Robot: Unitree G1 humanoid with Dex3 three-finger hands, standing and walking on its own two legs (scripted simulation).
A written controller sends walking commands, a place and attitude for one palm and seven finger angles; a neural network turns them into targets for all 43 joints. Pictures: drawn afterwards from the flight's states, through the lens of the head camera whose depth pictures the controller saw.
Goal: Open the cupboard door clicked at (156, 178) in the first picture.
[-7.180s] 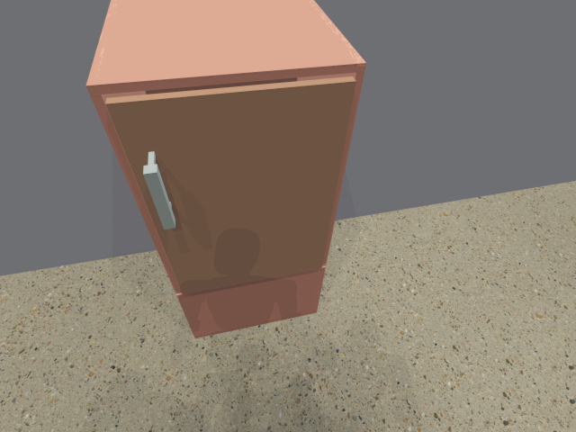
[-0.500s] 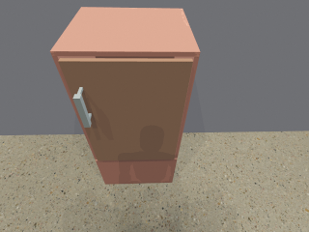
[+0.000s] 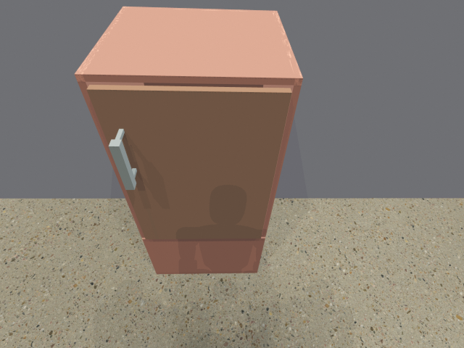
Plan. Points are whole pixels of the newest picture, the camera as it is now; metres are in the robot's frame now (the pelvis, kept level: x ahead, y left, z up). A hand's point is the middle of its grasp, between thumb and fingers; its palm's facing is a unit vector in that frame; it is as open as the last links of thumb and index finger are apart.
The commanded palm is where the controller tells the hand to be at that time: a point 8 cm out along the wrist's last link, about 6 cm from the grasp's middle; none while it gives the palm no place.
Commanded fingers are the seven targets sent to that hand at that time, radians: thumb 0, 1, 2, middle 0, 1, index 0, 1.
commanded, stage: look again from close up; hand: left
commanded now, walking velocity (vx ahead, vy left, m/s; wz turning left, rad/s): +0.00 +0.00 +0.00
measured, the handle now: (125, 160) +0.50 +0.29 +0.00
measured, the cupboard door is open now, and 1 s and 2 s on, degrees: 0 0 0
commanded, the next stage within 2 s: come to a stop and stand still in 0.26 s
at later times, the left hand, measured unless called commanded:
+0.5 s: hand out of the picture -0.02 +0.16 -0.18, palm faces +0.02 -0.99 -0.16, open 7.4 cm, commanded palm none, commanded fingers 0.00 0.90 0.90 -0.20 -0.30 -0.20 -0.30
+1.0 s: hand out of the picture -0.03 +0.16 -0.18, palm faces +0.04 -0.99 -0.16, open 7.4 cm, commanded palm none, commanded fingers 0.00 0.90 0.90 -0.20 -0.30 -0.20 -0.30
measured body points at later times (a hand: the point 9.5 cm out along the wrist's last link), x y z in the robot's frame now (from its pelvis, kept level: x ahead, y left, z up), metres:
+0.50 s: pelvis -0.01 +0.01 +0.00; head +0.00 +0.01 +0.45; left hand -0.02 +0.21 -0.17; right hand -0.01 -0.20 -0.17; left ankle -0.02 +0.11 -0.74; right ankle +0.04 -0.12 -0.74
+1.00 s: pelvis -0.01 +0.01 +0.00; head -0.02 +0.01 +0.45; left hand -0.03 +0.22 -0.16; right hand -0.03 -0.20 -0.16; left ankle -0.02 +0.11 -0.74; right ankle +0.04 -0.12 -0.74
